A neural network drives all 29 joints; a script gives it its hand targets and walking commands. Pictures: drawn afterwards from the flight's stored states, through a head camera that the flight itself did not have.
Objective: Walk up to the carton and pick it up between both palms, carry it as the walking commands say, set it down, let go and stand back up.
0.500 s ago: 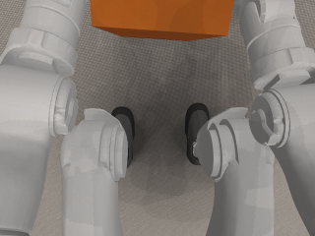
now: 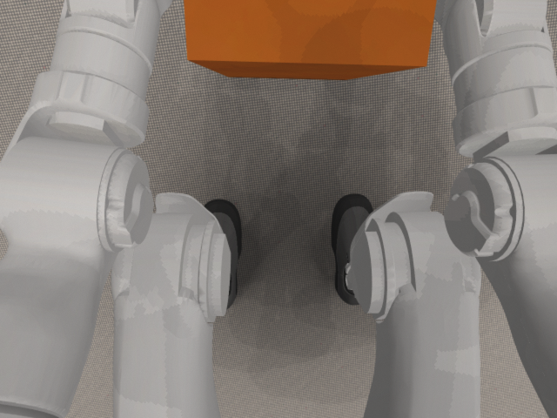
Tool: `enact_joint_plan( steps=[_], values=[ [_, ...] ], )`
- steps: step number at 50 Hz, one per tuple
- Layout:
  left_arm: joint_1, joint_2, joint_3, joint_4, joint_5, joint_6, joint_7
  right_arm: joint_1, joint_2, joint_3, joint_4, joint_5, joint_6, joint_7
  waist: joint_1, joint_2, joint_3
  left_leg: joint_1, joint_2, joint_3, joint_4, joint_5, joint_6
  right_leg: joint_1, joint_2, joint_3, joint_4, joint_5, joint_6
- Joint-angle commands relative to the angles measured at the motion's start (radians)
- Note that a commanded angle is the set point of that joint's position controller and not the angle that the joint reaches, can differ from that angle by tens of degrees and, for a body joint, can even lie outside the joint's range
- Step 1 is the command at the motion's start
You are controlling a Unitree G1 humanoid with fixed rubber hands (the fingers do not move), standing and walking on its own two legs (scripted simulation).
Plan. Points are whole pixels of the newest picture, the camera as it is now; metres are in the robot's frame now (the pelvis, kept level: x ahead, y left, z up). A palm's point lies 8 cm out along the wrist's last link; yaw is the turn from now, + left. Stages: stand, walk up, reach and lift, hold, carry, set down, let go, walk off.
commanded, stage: reach and lift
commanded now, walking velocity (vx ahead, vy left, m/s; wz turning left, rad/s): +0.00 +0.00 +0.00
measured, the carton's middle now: out of the picture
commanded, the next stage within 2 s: none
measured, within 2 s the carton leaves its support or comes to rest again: leaves its support in 0.14 s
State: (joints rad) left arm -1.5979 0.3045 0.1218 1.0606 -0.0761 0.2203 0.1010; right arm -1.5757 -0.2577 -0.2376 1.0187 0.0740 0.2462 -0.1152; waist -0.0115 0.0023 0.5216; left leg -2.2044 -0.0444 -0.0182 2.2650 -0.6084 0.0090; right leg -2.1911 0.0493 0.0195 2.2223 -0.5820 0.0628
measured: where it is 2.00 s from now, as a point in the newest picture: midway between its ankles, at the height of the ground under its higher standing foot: (287, 269)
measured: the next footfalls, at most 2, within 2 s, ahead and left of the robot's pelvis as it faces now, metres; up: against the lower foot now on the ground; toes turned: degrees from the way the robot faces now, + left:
none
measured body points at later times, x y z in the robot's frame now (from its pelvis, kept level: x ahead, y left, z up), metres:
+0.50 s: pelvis -0.01 -0.01 +0.04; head +0.36 +0.01 +0.27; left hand +0.58 +0.13 -0.11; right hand +0.57 -0.14 -0.11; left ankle +0.11 +0.11 -0.33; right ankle +0.12 -0.14 -0.33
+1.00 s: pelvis -0.02 -0.01 +0.08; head +0.36 +0.02 +0.31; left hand +0.57 +0.14 -0.07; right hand +0.56 -0.14 -0.06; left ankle +0.11 +0.11 -0.33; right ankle +0.12 -0.14 -0.33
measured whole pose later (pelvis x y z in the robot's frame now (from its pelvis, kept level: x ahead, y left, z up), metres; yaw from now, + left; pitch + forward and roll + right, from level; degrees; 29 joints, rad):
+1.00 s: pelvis -0.02 -0.01 +0.08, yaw +2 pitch +30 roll -3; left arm -1.56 0.22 0.24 0.78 0.08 0.44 0.13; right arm -1.47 -0.11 -0.42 0.61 -0.08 0.45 -0.16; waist -0.03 0.01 0.53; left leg -1.99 -0.09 -0.06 2.01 -0.54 -0.02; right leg -1.96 0.06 0.03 1.97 -0.54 0.07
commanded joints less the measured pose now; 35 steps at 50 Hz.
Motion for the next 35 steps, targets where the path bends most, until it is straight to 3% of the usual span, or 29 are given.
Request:
enact_joint_plan(
  steps=[1, 6, 11, 13, 17, 24, 30, 35],
  values=[
    [-0.59, -1.079, -0.288, -0.235, -0.096, -0.011, -0.29, -0.63, 1.064, 0.301, -0.296, 0.128, -0.042, 0.279, -0.043, 0.06, -1.578, 0.719, -0.091, 0.054, -0.177, 0.468, -0.012, 0.599, 0.091, -0.122, -0.117, 0.43, -0.052],
    [-0.672, -1.082, -0.308, -0.355, -0.108, 0.008, -0.276, -0.679, 1.085, 0.319, -0.394, 0.143, -0.013, 0.255, -0.057, 0.057, -1.822, 0.833, -0.101, 0.063, -0.18, 0.524, -0.008, 0.717, 0.099, -0.126, -0.132, 0.488, -0.046],
    [-0.778, -1.084, -0.32, -0.454, -0.091, 0.017, -0.254, -0.657, 1.117, 0.283, -0.38, 0.103, 0.025, 0.247, -0.081, 0.087, -1.916, 0.901, -0.104, 0.071, -0.206, 0.506, -0.011, 0.696, 0.1, -0.132, -0.166, 0.457, -0.049],
    [-0.807, -1.082, -0.331, -0.489, -0.088, 0.023, -0.242, -0.67, 1.138, 0.295, -0.395, 0.107, 0.037, 0.243, -0.068, 0.099, -1.97, 0.934, -0.106, 0.078, -0.222, 0.505, -0.013, 0.724, 0.101, -0.132, -0.185, 0.451, -0.048],
    [-0.782, -1.09, -0.299, -0.463, -0.062, 0.051, -0.24, -0.715, 1.137, 0.299, -0.424, 0.095, 0.06, 0.241, -0.046, 0.089, -1.965, 0.898, -0.107, 0.091, -0.253, 0.437, -0.01, 0.76, 0.103, -0.123, -0.221, 0.4, -0.046],
    [-0.688, -1.142, -0.218, -0.338, -0.01, 0.094, -0.272, -0.751, 1.133, 0.288, -0.429, 0.03, 0.087, 0.257, -0.048, 0.042, -1.882, 0.81, -0.109, 0.09, -0.3, 0.348, -0.008, 0.765, 0.102, -0.12, -0.278, 0.328, -0.037],
    [-0.675, -1.189, -0.224, -0.34, -0.011, 0.116, -0.28, -0.785, 1.136, 0.322, -0.491, 0.025, 0.103, 0.258, -0.067, 0.026, -2.007, 0.864, -0.116, 0.081, -0.316, 0.407, -0.016, 0.835, 0.101, -0.121, -0.299, 0.393, -0.03],
    [-0.704, -1.199, -0.268, -0.403, -0.019, 0.121, -0.269, -0.75, 1.15, 0.343, -0.501, 0.033, 0.116, 0.261, -0.078, 0.052, -2.102, 0.944, -0.12, 0.075, -0.329, 0.477, -0.025, 0.852, 0.103, -0.118, -0.308, 0.451, -0.033]
  ],
)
